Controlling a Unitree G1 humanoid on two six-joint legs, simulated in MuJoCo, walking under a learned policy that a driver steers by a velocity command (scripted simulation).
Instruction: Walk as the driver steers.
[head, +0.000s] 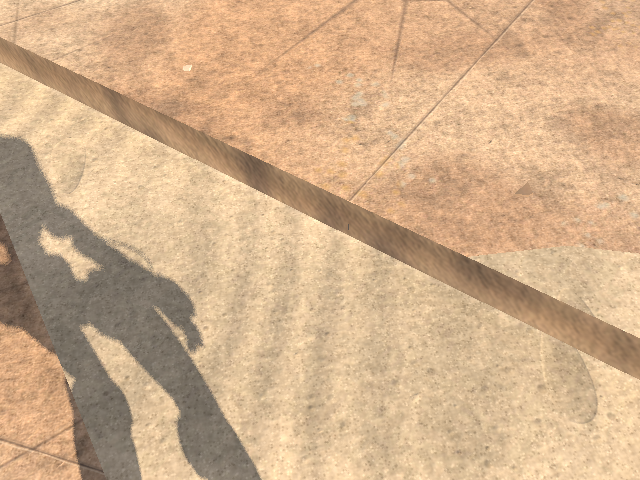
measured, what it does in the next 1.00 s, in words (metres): walks ahead, turning left: left foot, then right foot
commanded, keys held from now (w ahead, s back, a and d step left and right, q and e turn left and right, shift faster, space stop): w+q+shift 0.68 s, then w+shift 0.32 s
